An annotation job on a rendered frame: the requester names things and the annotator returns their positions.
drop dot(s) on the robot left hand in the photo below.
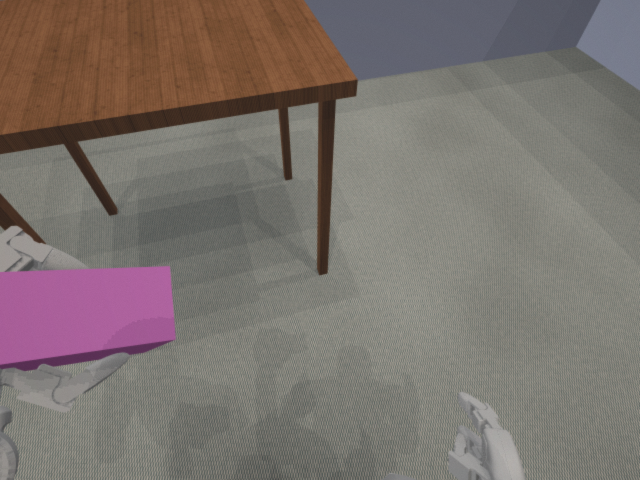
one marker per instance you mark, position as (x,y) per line
(48,386)

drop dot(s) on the table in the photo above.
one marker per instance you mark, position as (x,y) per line
(76,70)

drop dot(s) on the sponge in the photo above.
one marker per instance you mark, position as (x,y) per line
(61,317)

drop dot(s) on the robot right hand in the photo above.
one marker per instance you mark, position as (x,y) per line
(494,457)

